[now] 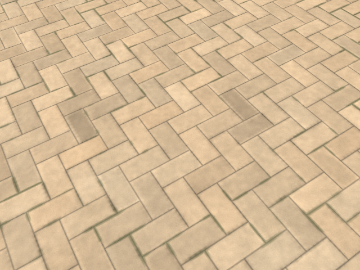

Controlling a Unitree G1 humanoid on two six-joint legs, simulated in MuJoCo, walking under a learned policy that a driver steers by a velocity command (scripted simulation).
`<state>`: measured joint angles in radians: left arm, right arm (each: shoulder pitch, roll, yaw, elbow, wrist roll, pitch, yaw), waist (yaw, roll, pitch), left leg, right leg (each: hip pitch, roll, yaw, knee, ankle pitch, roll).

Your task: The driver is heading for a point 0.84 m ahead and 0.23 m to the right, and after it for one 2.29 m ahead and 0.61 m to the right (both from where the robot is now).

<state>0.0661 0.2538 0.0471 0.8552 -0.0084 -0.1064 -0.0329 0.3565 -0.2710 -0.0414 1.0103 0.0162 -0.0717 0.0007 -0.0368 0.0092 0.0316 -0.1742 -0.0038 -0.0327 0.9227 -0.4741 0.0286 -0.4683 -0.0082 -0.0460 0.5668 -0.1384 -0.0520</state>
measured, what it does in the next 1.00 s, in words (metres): walks ahead, turning right: left foot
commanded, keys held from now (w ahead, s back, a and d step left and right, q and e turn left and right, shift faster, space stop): w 0.38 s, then w+e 0.62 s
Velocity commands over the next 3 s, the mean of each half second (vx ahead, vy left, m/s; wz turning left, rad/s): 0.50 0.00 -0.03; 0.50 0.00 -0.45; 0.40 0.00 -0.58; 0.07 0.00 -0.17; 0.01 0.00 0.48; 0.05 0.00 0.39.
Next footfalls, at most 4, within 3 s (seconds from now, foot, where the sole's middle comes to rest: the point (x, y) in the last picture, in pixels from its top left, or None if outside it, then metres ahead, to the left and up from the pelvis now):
0.48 left None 0.45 0.15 -0.76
1.02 right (221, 206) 0.70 -0.14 -0.76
1.48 left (204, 141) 1.03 -0.09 -0.76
1.86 right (246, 178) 0.82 -0.25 -0.76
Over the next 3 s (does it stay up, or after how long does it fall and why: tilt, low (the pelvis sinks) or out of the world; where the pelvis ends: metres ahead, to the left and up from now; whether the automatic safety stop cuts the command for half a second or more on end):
stays up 0.90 -0.12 0.01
